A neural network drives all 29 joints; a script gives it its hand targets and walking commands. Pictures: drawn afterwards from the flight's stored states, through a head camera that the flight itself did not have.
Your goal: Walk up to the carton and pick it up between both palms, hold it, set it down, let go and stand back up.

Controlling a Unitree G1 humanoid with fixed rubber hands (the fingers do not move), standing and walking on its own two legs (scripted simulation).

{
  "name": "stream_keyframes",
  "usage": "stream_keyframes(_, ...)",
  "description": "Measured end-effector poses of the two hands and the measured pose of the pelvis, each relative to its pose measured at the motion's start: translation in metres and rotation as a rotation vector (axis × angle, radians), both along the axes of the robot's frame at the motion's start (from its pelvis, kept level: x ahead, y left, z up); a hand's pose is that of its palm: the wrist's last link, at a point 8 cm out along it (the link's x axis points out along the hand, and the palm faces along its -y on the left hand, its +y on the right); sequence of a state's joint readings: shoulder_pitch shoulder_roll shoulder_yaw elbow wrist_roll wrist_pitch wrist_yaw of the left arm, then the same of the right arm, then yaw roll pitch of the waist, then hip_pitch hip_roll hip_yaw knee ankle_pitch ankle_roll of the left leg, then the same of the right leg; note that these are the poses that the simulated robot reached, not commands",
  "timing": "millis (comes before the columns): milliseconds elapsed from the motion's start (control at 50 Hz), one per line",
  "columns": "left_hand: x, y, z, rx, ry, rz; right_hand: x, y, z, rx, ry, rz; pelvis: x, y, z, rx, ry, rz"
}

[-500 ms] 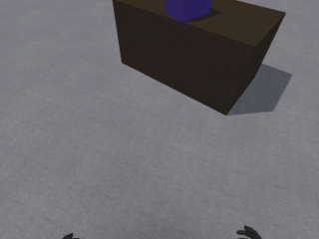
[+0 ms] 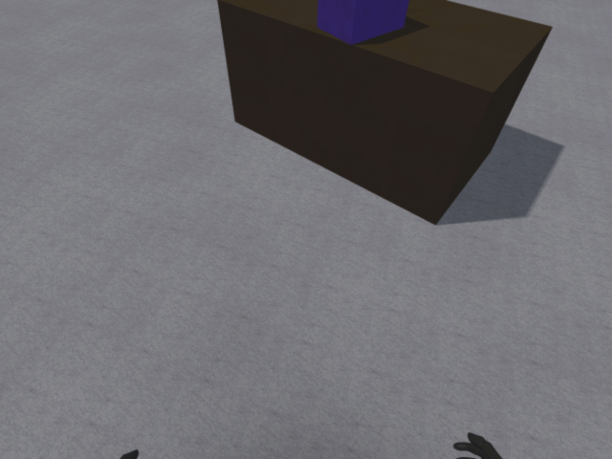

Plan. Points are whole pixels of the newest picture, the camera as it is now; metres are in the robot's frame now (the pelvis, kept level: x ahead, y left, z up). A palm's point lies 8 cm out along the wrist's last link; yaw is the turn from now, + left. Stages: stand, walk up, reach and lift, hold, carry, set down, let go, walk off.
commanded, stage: walk up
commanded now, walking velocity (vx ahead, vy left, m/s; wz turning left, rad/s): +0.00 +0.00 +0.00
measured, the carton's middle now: (363, 4) +1.65 -0.26 -0.04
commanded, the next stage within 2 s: none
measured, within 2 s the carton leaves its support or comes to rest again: neither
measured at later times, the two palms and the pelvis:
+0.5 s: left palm (168, 389) +0.23 +0.20 -0.09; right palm out of the picture +0.10 -0.35 -0.14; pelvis +0.12 -0.06 -0.02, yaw -17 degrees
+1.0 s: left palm (224, 213) +0.60 +0.17 -0.11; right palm (492, 330) +0.32 -0.31 -0.10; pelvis +0.39 -0.03 -0.01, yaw -29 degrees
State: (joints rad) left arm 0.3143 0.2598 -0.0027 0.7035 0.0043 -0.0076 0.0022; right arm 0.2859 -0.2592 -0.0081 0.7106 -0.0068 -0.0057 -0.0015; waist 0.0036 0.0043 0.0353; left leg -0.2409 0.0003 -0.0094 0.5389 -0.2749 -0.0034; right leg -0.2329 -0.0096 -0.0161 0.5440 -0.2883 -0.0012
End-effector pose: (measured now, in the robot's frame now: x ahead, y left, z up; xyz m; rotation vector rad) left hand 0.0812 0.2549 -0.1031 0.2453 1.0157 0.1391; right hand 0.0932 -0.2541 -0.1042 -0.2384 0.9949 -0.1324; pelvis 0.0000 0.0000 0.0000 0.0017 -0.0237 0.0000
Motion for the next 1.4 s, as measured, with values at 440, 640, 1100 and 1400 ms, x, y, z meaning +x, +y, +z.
stream_keyframes(440,0.148,-0.048,0.010,0.149,-0.052,-0.262,-0.039,-0.095,-0.048,-0.003,0.151,-0.278,0.091,-0.058,-0.028,-0.015,-0.003,-0.272)
stream_keyframes(640,0.190,-0.051,0.019,0.159,0.117,-0.264,0.139,-0.082,-0.010,0.081,-0.091,-0.200,0.184,-0.059,-0.003,-0.027,-0.011,-0.346)
stream_keyframes(1100,0.589,-0.130,0.016,0.021,-0.094,-0.615,0.212,-0.045,-0.001,-0.032,0.135,-0.617,0.435,-0.038,-0.001,-0.007,-0.029,-0.547)
stream_keyframes(1400,0.720,-0.169,0.026,0.166,-0.134,-0.640,0.349,-0.066,-0.046,0.103,0.176,-0.580,0.566,-0.079,-0.015,-0.018,-0.020,-0.640)
